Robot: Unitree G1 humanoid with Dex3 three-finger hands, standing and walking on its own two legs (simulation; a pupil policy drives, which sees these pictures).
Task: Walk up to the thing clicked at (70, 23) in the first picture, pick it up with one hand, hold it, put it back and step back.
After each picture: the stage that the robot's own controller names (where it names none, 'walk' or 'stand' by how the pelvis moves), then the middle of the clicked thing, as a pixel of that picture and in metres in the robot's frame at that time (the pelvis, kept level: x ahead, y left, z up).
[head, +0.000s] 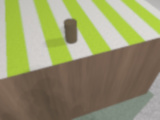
stand; (70, 31) +0.70 +0.06 -0.01
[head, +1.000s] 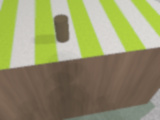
rise first; (61, 29) +0.64 +0.12 +0.02
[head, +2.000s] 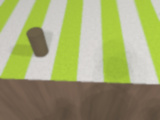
rise first; (38, 42) +0.54 +0.21 +0.03
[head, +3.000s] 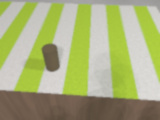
stand; (51, 58) +0.53 +0.15 -0.01
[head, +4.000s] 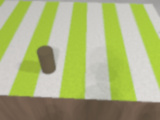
stand; (46, 60) +0.50 +0.17 -0.01
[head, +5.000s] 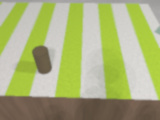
stand; (42, 60) +0.51 +0.19 -0.01
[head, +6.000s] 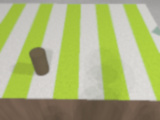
stand; (40, 62) +0.50 +0.20 -0.01
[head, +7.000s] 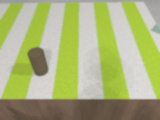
rise first; (38, 62) +0.49 +0.21 -0.01
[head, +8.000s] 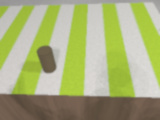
go down; (47, 59) +0.51 +0.20 -0.01
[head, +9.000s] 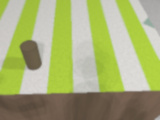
go down; (31, 55) +0.52 +0.19 +0.00
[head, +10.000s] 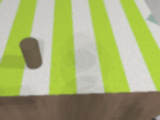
go down; (31, 54) +0.50 +0.18 +0.01
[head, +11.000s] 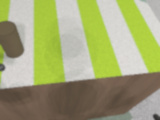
close in; (10, 40) +0.51 +0.20 +0.04
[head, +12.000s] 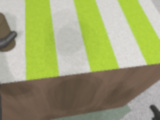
close; (0, 33) +0.52 +0.20 +0.06
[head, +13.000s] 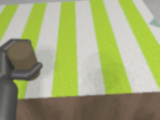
lift; (25, 62) +0.37 +0.17 +0.16
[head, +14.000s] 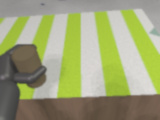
hold; (30, 67) +0.33 +0.16 +0.18
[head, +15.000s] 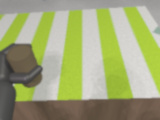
hold; (26, 67) +0.33 +0.17 +0.17
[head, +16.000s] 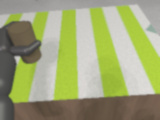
crouch; (26, 43) +0.41 +0.17 +0.20
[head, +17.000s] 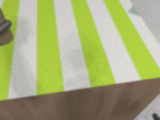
lower; out of the picture +0.50 +0.22 +0.17
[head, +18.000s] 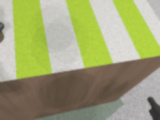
lower; out of the picture +0.54 +0.21 +0.07
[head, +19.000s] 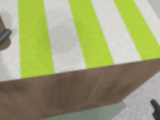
lower; out of the picture +0.52 +0.20 +0.07
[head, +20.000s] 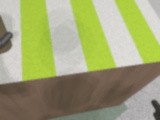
lower; out of the picture +0.51 +0.20 +0.06
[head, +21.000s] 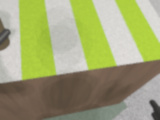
lower; out of the picture +0.52 +0.21 +0.07
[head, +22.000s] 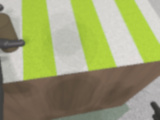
open; (4, 34) +0.52 +0.18 +0.06
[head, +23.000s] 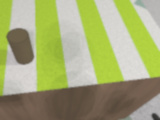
sink last; (21, 47) +0.49 +0.17 +0.04
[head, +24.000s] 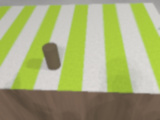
stand; (52, 56) +0.53 +0.18 +0.01
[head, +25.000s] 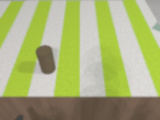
stand; (46, 60) +0.50 +0.17 -0.01
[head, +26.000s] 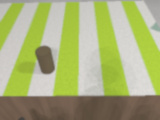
stand; (45, 60) +0.50 +0.18 -0.01
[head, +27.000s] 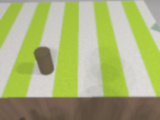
stand; (44, 61) +0.50 +0.18 -0.01
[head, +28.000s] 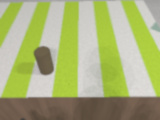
stand; (44, 61) +0.49 +0.18 -0.01
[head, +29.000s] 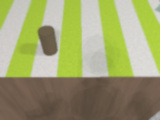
walk; (48, 41) +0.55 +0.15 +0.01
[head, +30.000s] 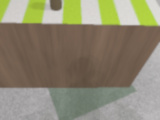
walk; out of the picture +0.86 +0.15 +0.01
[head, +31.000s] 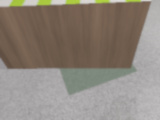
stand; out of the picture +1.19 +0.19 +0.01
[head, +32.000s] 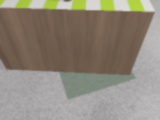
stand; out of the picture +1.18 +0.12 +0.00
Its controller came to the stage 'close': yes
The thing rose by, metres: 0.21
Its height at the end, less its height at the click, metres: +0.00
